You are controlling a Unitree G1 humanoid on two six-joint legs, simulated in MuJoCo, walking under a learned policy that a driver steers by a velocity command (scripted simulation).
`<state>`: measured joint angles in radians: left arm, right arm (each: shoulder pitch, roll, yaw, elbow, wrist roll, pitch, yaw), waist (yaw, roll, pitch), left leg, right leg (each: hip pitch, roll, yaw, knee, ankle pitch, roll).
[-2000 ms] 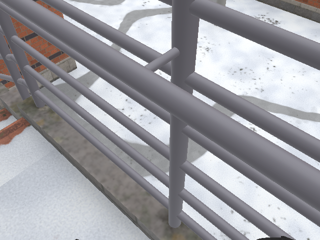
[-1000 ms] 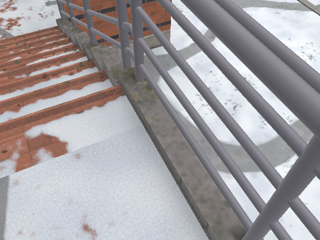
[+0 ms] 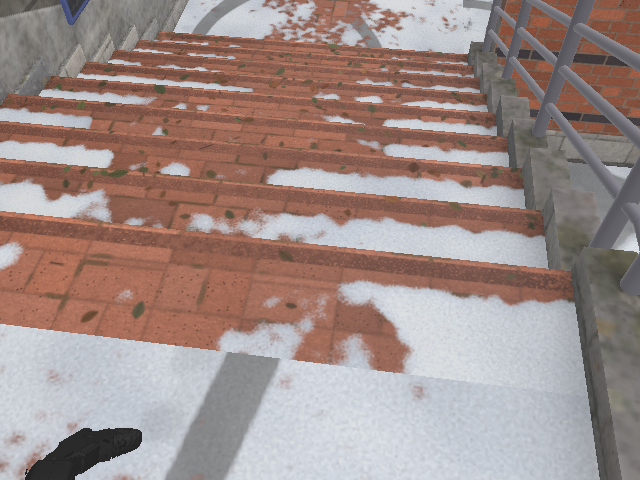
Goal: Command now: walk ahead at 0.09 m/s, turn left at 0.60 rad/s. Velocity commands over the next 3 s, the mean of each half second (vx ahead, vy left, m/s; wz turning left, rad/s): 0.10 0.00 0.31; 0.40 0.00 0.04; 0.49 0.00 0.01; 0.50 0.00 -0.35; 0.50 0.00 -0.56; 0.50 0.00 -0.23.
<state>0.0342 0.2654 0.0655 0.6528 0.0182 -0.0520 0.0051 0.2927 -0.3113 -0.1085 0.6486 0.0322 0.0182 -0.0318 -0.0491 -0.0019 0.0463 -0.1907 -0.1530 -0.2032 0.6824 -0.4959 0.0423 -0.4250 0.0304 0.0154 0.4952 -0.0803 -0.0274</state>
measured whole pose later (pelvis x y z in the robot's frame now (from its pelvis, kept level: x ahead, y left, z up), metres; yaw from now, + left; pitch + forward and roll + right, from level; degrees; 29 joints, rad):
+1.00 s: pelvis +0.23 +0.00 +0.02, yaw +6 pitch +2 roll -1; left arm 0.31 0.26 0.05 0.80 -0.01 -0.07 -0.02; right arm 0.28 -0.29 -0.06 0.70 0.01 -0.08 0.00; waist 0.02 0.04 -0.03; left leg -0.56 0.07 -0.02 1.08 -0.32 0.02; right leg -0.19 0.05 -0.03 0.38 -0.23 -0.06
